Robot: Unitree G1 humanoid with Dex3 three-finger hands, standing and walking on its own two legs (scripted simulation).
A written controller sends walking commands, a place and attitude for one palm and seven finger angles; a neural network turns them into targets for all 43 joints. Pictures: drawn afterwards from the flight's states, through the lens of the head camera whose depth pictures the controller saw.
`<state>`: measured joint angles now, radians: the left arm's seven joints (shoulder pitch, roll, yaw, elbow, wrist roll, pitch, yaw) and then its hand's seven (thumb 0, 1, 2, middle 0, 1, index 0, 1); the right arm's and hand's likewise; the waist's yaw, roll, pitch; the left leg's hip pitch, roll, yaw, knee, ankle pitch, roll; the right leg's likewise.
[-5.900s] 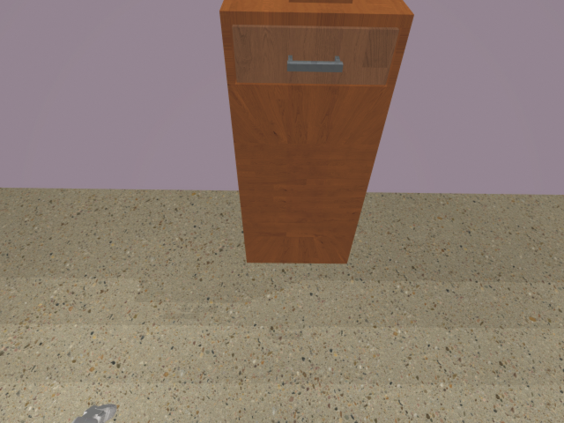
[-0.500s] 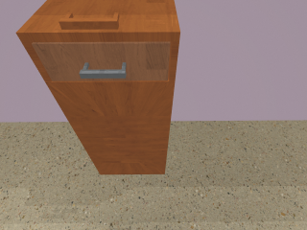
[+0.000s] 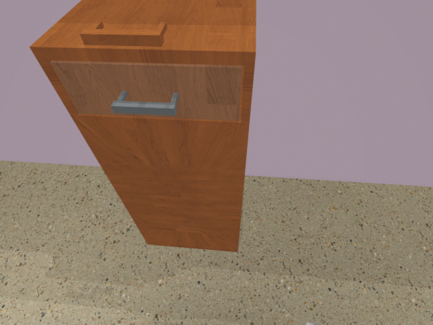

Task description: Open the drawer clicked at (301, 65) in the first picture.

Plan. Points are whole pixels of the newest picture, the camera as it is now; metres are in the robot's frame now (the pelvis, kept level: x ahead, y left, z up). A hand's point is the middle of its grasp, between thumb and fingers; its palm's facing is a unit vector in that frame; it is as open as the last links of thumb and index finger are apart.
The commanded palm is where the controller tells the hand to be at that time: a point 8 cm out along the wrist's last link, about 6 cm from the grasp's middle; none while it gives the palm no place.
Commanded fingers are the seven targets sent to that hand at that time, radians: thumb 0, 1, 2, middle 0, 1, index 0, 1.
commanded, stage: come to a stop and stand still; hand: left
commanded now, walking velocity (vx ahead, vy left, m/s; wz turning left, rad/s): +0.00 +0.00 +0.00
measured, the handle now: (146, 102) +0.50 +0.20 +0.13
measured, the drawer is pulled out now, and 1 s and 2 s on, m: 0.00 0.00 0.00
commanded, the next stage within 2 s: look again from close up in 0.52 s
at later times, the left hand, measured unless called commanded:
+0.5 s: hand out of the picture +0.03 +0.15 -0.16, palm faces +0.05 -0.98 -0.21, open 7.3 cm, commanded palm none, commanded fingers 0.00 0.90 0.90 -0.20 -0.30 -0.20 -0.30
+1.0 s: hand out of the picture +0.04 +0.19 -0.16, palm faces +0.02 -0.98 -0.21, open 7.4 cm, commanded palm none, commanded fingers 0.00 0.90 0.90 -0.20 -0.30 -0.20 -0.30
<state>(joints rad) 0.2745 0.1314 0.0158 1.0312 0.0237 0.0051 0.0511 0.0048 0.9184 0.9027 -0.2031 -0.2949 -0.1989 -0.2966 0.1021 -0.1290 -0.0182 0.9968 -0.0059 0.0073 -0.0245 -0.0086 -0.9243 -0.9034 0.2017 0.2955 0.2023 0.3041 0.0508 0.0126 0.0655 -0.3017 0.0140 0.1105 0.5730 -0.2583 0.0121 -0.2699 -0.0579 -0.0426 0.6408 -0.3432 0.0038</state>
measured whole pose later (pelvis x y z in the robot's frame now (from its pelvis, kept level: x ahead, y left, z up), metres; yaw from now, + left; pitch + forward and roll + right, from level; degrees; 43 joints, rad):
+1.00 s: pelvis +0.03 +0.01 +0.01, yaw +0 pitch +0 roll +0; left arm 0.27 0.16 -0.01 1.08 0.00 -0.01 0.04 0.00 0.91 0.90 -0.20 -0.29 -0.20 -0.30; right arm 0.29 -0.16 0.02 1.10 -0.01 -0.02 -0.03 0.02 -0.93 -0.90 0.20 0.30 0.20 0.30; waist 0.00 0.01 0.02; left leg -0.16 -0.01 0.09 0.49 -0.32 0.04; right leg -0.16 -0.04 -0.05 0.50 -0.33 0.02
